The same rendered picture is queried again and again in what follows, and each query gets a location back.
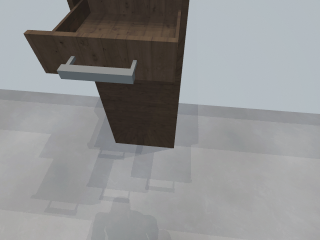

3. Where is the cabinet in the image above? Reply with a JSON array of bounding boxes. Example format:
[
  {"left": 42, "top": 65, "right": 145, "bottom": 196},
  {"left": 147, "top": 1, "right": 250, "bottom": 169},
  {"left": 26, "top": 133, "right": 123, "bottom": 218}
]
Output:
[{"left": 67, "top": 0, "right": 190, "bottom": 149}]

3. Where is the drawer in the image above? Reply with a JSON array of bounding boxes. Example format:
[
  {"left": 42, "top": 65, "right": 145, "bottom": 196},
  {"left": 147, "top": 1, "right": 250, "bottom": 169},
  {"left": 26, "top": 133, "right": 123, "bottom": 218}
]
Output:
[{"left": 23, "top": 0, "right": 182, "bottom": 83}]

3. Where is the handle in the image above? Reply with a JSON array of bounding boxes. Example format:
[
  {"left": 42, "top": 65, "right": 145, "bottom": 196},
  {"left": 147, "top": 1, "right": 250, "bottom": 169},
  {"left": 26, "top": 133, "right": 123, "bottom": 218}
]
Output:
[{"left": 57, "top": 56, "right": 137, "bottom": 84}]

